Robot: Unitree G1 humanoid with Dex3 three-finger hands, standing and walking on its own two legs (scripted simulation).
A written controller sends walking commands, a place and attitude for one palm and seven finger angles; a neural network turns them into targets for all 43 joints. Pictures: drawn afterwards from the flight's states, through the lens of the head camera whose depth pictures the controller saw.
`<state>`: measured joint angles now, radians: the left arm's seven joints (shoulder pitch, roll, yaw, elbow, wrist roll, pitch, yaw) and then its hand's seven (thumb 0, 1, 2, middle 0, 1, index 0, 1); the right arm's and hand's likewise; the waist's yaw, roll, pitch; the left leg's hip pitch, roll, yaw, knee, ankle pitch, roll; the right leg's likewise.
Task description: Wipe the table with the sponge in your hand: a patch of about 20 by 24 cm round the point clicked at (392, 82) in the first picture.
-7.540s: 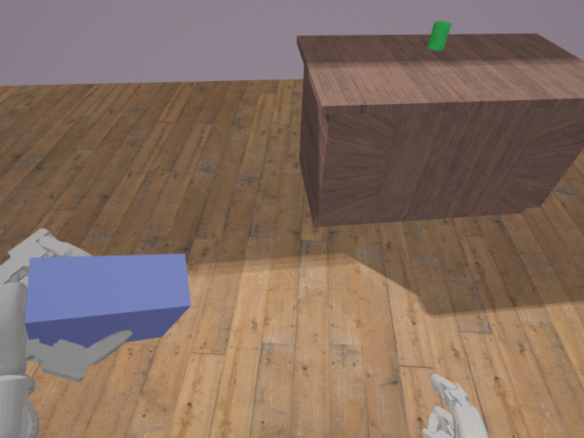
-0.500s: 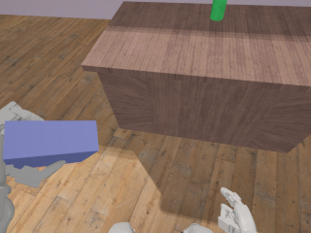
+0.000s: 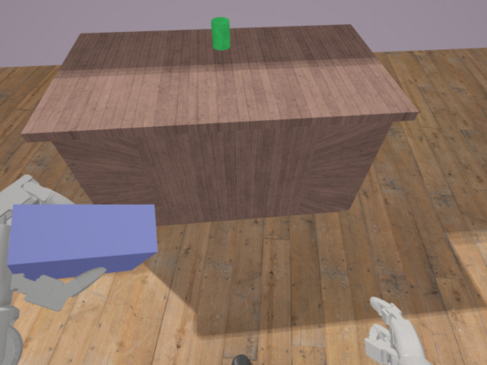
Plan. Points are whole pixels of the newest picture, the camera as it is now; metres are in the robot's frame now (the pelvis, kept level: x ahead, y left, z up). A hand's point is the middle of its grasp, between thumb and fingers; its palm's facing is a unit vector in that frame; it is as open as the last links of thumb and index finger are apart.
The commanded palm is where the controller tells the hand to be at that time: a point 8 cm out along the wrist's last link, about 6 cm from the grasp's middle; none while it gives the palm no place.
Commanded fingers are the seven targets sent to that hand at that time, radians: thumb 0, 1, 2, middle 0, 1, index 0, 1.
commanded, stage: turn to face it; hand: left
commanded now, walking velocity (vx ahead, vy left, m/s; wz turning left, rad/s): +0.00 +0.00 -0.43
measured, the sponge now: (106, 243) +0.23 +0.19 +0.15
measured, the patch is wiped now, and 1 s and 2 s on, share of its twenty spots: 0.00 0.00 0.00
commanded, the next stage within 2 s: take the last steps up to it in 0.34 s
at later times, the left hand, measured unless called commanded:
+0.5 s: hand (165, 264) +0.20 +0.10 +0.18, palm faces +0.14 -0.82 -0.55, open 10.1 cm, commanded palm +0.15 +0.17 +0.18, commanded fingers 0.00 0.10 1.30 -1.20 -1.60 -1.20 -1.60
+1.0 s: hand (170, 282) +0.18 +0.10 +0.17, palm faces +0.23 -0.86 -0.45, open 10.1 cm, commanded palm +0.13 +0.16 +0.18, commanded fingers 0.00 0.10 1.30 -1.20 -1.60 -1.20 -1.60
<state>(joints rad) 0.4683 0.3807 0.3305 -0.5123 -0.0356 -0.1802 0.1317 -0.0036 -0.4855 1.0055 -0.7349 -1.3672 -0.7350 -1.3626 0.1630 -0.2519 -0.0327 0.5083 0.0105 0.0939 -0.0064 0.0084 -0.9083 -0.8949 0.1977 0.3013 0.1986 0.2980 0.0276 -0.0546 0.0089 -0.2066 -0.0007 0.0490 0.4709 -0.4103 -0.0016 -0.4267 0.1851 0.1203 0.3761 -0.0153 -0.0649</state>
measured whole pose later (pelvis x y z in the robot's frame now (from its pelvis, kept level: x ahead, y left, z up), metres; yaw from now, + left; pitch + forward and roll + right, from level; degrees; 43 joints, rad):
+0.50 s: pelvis -0.06 -0.08 +0.00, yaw -12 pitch +1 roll +3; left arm 0.57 0.45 0.40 -0.56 -0.03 -0.23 0.14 0.00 -0.49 1.01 -0.73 -1.37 -0.73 -1.36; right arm 0.18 -0.24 -0.03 0.59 0.01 -0.01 -0.03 0.01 -0.91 -0.89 0.20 0.30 0.20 0.30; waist -0.03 -0.02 0.08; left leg -0.37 0.00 0.05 0.86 -0.46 -0.04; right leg -0.37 0.07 0.02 0.44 -0.08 -0.10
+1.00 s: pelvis -0.07 -0.09 +0.00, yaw -9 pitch -1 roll +1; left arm 0.45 0.33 0.31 -0.42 0.01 -0.24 0.12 0.00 -0.49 1.01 -0.73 -1.37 -0.74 -1.36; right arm 0.19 -0.19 0.00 0.68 0.00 -0.04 -0.03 0.01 -0.90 -0.89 0.20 0.30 0.20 0.30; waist 0.00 0.02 0.05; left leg -0.50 0.05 0.04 1.09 -0.33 -0.02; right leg -0.25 -0.04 -0.13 0.52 -0.26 -0.04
